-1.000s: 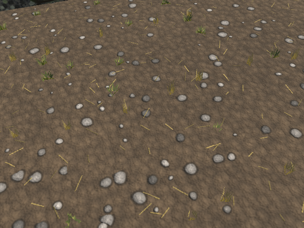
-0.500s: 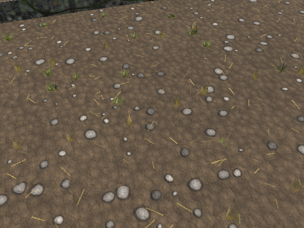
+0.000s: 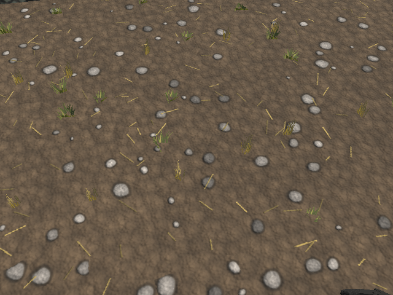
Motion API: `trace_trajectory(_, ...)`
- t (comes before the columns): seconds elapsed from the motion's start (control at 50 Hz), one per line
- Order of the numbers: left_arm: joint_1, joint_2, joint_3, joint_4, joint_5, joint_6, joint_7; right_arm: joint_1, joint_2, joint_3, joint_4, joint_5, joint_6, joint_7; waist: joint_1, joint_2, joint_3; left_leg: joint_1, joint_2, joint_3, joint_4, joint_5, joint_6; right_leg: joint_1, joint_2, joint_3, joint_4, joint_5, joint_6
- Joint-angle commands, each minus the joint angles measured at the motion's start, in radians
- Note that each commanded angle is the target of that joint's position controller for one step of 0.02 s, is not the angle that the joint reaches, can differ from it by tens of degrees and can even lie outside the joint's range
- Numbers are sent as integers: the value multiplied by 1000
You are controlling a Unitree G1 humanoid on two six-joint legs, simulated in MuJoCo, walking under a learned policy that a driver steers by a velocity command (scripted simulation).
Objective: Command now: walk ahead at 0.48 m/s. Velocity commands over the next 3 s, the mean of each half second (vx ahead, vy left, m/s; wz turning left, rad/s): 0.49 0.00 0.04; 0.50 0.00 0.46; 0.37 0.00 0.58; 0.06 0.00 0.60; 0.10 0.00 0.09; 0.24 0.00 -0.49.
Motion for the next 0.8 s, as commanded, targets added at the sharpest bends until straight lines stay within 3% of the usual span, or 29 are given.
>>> trace_trajectory(0.02, -85, 134, 28, -116, -8, -43, 6, 145, -123, -33, 8, -12, -7, -2, -83, 62, -83, 406, 311, -487, -379, -226, 173, -504, -94, 16, 226, 123, -34)
trace_trajectory(0.04, -66, 123, 34, -109, 6, -31, 11, 109, -97, -26, 5, -26, -16, 0, -40, 84, -71, 309, 269, -403, -401, -145, 156, -429, -130, 27, 170, 172, -37)
trace_trajectory(0.06, -38, 100, 32, -99, 10, -17, 13, 94, -88, -24, 10, -28, -20, 3, -17, 104, -70, 251, 246, -357, -428, -116, 157, -377, -143, 29, 142, 194, -34)
trace_trajectory(0.1, -39, 76, 29, -99, 14, 2, 15, 112, -95, -26, 28, -20, -30, 2, -3, 98, -49, 193, 232, -289, -468, -65, 176, -373, -152, 14, 92, 222, -18)
trace_trajectory(0.18, -197, 88, 30, -151, 30, 0, 16, 192, -141, -34, 61, -15, -28, -23, -37, 47, -1, 242, 228, -224, -499, 40, 182, -505, -160, 5, -132, 428, 23)
trace_trajectory(0.26, -345, 58, 13, -187, 23, -17, -1, 275, -164, -34, 87, -2, -17, -37, -94, 43, 15, 291, 197, -142, -495, 90, 143, -461, -113, -45, -386, 598, 27)
trace_trajectory(0.34, -464, 59, 2, -231, 12, -26, -27, 362, -168, -35, 124, 4, 5, -38, -136, 42, 40, 436, 241, -143, -441, 119, 143, -491, -86, -54, -506, 562, 17)
trace_trajectory(0.4, -485, 86, 6, -258, 11, -36, -44, 385, -178, -40, 137, 7, 25, -42, -115, 62, 33, 524, 284, -185, -358, 224, 127, -458, -63, -46, -566, 441, -14)
trace_trajectory(0.42, -450, 103, 13, -253, 11, -40, -45, 375, -188, -43, 134, 8, 30, -44, -88, 80, 11, 533, 285, -195, -315, 311, 119, -393, -44, -55, -580, 398, -25)
trace_trajectory(0.44, -363, 132, 27, -232, 13, -44, -42, 350, -198, -45, 127, 8, 34, -44, -33, 92, -41, 518, 262, -183, -220, 467, 103, -254, -14, -79, -607, 382, -45)
trace_trajectory(0.46, -195, 186, 53, -184, 17, -47, -33, 337, -178, -36, 117, 2, 35, -43, 46, 81, -157, 437, 204, -147, -34, 523, 74, 5, -21, -77, -598, 414, -80)
trace_trajectory(0.48, 3, 268, 75, -153, 34, -44, -21, 332, -119, -13, 81, -22, 30, -42, 113, -27, -336, 217, 127, -100, 287, 252, 34, 340, -221, 128, -544, 440, -146)
trace_trajectory(0.5, 33, 305, 82, -125, 34, -34, -25, 473, 0, 18, 80, -3, 9, -35, 38, -303, -469, -157, -30, -93, 596, -407, -20, 644, -431, 561, -650, 239, -279)
trace_trajectory(0.52, 19, 190, 54, -142, 32, -32, -23, 404, -128, -12, 94, 25, -3, -36, 83, -178, -404, -247, 19, -204, 700, -426, -14, 577, -402, 571, -715, 137, -240)
trace_trajectory(0.54, -57, 152, 40, -149, 30, -33, -17, 314, -171, -29, 63, 42, -9, -37, 73, -135, -254, -296, 63, -184, 711, -331, -8, 446, -372, 408, -740, 182, -195)
trace_trajectory(0.56, -129, 133, 32, -155, 32, -36, -17, 274, -156, -29, 57, 36, -7, -43, 42, -68, -178, -263, 108, -163, 679, -244, -16, 309, -334, 300, -775, 272, -177)
trace_trajectory(0.58, -177, 105, 26, -153, 33, -38, -20, 259, -141, -35, 56, 23, 1, -47, 16, -59, -114, -234, 134, -163, 631, -187, -22, 206, -299, 212, -816, 322, -167)
trace_trajectory(0.62, -219, 85, 24, -144, 43, -48, -21, 298, -94, -36, 59, 25, 28, -43, -32, -90, -80, -148, 164, -162, 594, -127, -31, 95, -262, 99, -880, 372, -160)
trace_trajectory(0.66, -230, 99, 30, -129, 41, -56, -19, 282, -66, -35, 40, 24, 50, -42, -51, -71, -41, -170, 174, -157, 565, -94, -42, 48, -261, 12, -914, 451, -167)
trace_trajectory(0.72, -217, 125, 41, -108, 46, -53, -6, 220, -60, -35, 2, 13, 59, -37, -48, -50, -8, -231, 176, -157, 434, 30, -58, 53, -252, -92, -937, 509, -170)
trace_trajectory(0.8, -192, 161, 51, -94, 38, -41, 9, 88, -41, -23, -48, 6, 48, -9, -5, -28, 24, -193, 157, -77, 194, 195, -48, 80, -233, -210, -948, 522, -148)
Next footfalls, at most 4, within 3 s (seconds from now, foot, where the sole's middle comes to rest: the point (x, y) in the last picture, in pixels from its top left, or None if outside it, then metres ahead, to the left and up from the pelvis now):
0.46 right None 0.44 -0.15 -0.76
1.00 left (169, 227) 0.69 0.15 -0.76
1.46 right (182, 156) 1.01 0.12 -0.76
1.88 left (140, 203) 0.78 0.27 -0.76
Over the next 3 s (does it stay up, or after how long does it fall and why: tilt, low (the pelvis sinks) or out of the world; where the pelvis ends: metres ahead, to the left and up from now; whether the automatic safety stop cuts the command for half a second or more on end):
stays up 1.01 0.28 0.00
